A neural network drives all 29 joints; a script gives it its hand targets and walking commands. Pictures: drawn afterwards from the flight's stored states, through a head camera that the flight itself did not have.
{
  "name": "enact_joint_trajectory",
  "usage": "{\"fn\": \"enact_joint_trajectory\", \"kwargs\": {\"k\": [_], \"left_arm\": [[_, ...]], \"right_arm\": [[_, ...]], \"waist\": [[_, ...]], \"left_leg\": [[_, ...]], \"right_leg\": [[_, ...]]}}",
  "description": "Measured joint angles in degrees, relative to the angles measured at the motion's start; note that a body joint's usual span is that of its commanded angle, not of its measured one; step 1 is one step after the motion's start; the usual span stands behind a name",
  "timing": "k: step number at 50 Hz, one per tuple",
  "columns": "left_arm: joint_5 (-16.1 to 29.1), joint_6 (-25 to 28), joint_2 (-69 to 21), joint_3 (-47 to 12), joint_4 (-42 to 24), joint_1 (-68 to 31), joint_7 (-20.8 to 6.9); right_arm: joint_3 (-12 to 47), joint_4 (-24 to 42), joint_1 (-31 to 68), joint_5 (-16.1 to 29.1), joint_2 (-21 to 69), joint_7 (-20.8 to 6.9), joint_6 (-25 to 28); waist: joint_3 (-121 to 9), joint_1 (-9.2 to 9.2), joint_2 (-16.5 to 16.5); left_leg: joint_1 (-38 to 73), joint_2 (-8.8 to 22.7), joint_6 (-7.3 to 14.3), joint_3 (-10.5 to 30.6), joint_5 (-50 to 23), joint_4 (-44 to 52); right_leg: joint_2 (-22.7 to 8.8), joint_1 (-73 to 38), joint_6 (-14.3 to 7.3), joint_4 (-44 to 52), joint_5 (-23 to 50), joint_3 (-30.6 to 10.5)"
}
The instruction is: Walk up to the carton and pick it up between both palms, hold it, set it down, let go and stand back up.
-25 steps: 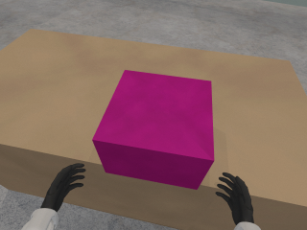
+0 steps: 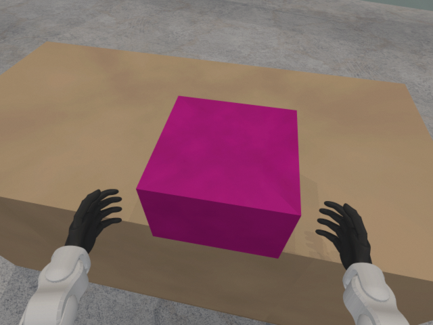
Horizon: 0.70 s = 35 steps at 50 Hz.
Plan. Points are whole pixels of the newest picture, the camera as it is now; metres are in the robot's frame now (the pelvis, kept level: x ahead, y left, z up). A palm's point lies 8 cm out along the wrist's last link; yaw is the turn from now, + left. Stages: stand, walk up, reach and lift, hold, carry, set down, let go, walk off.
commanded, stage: reach and lift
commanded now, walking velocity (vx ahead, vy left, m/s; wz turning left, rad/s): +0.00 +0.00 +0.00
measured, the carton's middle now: (225, 172) +0.43 +0.01 +0.01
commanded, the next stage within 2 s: none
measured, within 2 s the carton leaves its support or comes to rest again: neither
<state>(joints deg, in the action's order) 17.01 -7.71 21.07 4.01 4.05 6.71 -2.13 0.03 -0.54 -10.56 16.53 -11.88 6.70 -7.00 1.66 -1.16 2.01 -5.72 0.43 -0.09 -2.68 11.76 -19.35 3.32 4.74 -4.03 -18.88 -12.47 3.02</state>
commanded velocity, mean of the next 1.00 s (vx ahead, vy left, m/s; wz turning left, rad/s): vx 0.00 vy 0.00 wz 0.00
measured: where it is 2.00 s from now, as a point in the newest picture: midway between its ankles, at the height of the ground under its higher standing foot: outside the picture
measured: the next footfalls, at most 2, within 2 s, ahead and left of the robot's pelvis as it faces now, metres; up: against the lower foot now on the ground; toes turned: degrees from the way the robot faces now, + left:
none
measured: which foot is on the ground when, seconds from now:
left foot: down 0.00-1.00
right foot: down 0.00-1.00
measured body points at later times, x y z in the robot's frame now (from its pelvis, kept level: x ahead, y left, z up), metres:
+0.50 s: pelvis -0.02 +0.01 +0.00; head +0.00 +0.03 +0.45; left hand +0.34 +0.26 +0.08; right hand +0.30 -0.22 +0.09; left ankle -0.01 +0.12 -0.75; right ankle -0.02 -0.07 -0.75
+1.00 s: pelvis -0.01 +0.02 +0.00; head +0.02 +0.04 +0.45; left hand +0.41 +0.26 +0.13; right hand +0.39 -0.23 +0.13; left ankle -0.01 +0.12 -0.75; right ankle -0.02 -0.07 -0.75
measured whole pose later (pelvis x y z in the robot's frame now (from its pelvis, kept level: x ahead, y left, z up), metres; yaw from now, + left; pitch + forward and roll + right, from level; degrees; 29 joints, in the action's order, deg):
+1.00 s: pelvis -0.01 +0.02 +0.00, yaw +1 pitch +5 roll -1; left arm 16.2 -29.2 26.1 5.7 26.9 -38.6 0.7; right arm -2.0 -33.0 35.6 23.8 -24.6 1.6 -19.1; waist -1.9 2.9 1.7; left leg -17.7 0.6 1.2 -1.7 12.8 -25.4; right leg 3.4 14.0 -2.8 -19.7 -10.9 4.0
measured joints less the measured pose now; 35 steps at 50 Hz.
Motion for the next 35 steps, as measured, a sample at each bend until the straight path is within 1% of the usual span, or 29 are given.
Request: {"fn": "enact_joint_trajectory", "kwargs": {"k": [4, 8, 10, 13, 15, 18, 24, 27, 31, 35], "left_arm": [[-0.2, -2.4, 0.1, 1.3, 0.7, -3.4, -0.2], [0.3, -5.8, 0.8, 2.2, 1.7, -7.0, 0.4], [0.4, -6.9, 1.0, 2.6, 3.2, -9.4, 0.6], [0.9, -8.5, 1.5, 2.2, 6.0, -13.6, 1.7], [0.8, -9.5, 1.2, 2.0, 6.2, -15.3, 2.2], [1.1, -11.0, 1.0, 2.0, 6.8, -18.1, 2.4], [-0.7, -13.4, 1.0, 3.7, 8.9, -23.2, 1.9], [-1.3, -15.2, 0.9, 3.9, 9.4, -25.7, 2.3], [-0.9, -17.6, 1.2, 2.9, 11.2, -29.5, 3.7], [-1.2, -18.9, 2.0, 2.7, 11.9, -31.8, 4.1]], "right_arm": [[-0.1, 0.6, 2.5, 0.4, -1.0, 0.4, -2.3], [-0.5, 0.7, 5.4, 1.0, -2.3, 0.2, -5.2], [-1.0, -0.2, 7.3, 0.9, -3.0, -0.1, -6.5], [-2.6, -2.9, 11.1, 1.3, -3.8, -1.3, -9.0], [-3.1, -3.5, 12.7, 1.6, -4.7, -2.0, -9.9], [-3.7, -4.1, 15.4, 2.0, -5.8, -2.4, -10.6], [-3.2, -7.6, 22.0, 4.0, -6.7, -2.9, -11.4], [-2.5, -9.2, 24.1, 4.7, -7.4, -3.6, -12.0], [-3.0, -12.2, 27.2, 4.3, -8.0, -4.7, -13.0], [-3.6, -15.5, 31.6, 4.6, -7.9, -4.8, -13.2]], "waist": [[0.2, 0.43, -0.2], [0.1, 0.72, -0.1], [-0.1, 0.98, 0.0], [-0.9, 1.27, 0.2], [-1.6, 1.31, 0.2], [-2.3, 1.55, 0.1], [-1.3, 2.8, 0.5], [-0.8, 2.59, 0.8], [-2.4, 1.98, 1.0], [-3.3, 2.31, 0.6]], "left_leg": [[-0.5, 0.0, 0.2, -0.1, -0.6, 0.3], [-1.8, 0.0, 0.4, -0.4, -1.0, 0.1], [-2.7, -0.1, 0.4, -0.3, -1.2, -0.2], [-4.9, -0.1, 0.6, -0.4, -1.2, -1.1], [-6.0, 0.0, 0.7, -0.5, -1.3, -1.3], [-7.5, 0.0, 0.8, -0.6, -1.2, -2.2], [-7.3, 0.0, 1.1, -0.7, -1.3, -2.2], [-7.4, 0.0, 1.2, -0.9, -1.3, -2.3], [-9.8, 0.2, 1.2, -0.8, -0.8, -3.4], [-11.1, 0.4, 1.2, -0.6, -0.2, -4.5]], "right_leg": [[0.0, 0.4, 0.2, 0.5, 0.8, -0.1], [-0.1, 1.8, 0.3, 0.2, 1.2, -0.3], [-0.1, 2.7, 0.4, 0.0, 1.5, -0.2], [-0.2, 4.8, 0.4, -0.8, 1.6, -0.2], [-0.2, 5.8, 0.4, -0.6, 1.9, -0.3], [-0.1, 7.2, 0.7, -1.0, 2.1, -0.4], [-0.2, 6.8, 0.9, -0.6, 2.5, -0.5], [-0.1, 6.9, 1.0, -0.5, 2.6, -0.7], [0.0, 9.0, 0.9, -1.1, 2.5, -0.6], [0.2, 9.7, 1.1, -1.0, 2.4, -0.4]]}}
